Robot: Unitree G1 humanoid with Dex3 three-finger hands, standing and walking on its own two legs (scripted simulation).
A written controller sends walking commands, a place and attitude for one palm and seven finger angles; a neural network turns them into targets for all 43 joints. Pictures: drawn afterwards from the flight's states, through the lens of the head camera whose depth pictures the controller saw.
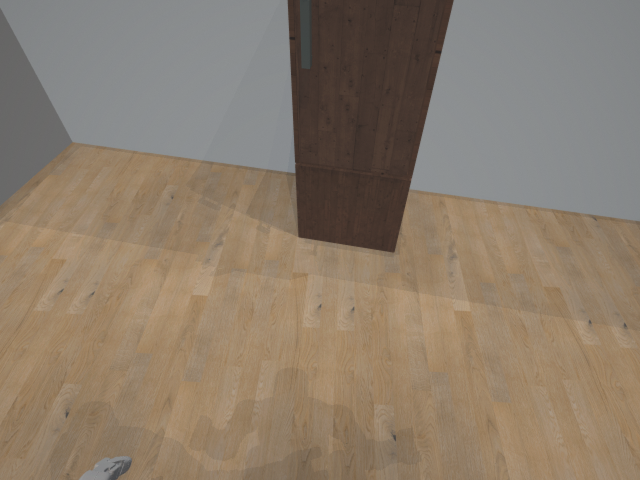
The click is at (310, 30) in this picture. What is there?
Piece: cupboard door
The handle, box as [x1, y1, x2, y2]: [300, 0, 311, 68]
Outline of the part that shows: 300,0 301,67 309,68 311,65 311,0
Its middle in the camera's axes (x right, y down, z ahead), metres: -0.04 -0.54 +1.02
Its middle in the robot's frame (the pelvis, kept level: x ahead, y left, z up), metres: +1.13 +0.10 +0.10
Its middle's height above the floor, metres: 0.86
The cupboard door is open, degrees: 0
